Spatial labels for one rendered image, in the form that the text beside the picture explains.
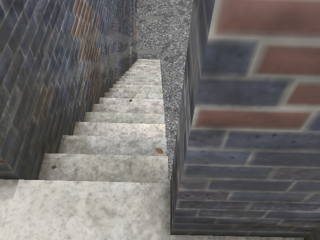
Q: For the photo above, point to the stairs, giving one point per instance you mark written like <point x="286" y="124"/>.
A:
<point x="123" y="139"/>

